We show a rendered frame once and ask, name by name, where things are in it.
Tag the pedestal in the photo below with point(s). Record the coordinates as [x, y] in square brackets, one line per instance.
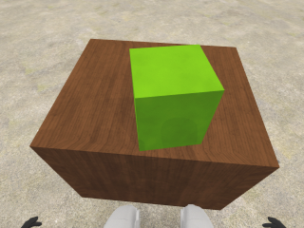
[90, 137]

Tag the left robot hand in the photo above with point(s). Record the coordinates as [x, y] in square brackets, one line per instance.
[31, 223]

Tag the robot left thigh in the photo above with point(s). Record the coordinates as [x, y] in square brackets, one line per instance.
[126, 216]

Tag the right robot hand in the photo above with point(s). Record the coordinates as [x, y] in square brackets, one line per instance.
[275, 223]

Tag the robot thigh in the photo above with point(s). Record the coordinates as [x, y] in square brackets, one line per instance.
[192, 216]
[126, 216]

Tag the carton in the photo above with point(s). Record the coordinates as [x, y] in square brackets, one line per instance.
[176, 94]

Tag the robot right thigh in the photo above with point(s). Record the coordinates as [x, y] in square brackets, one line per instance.
[192, 216]

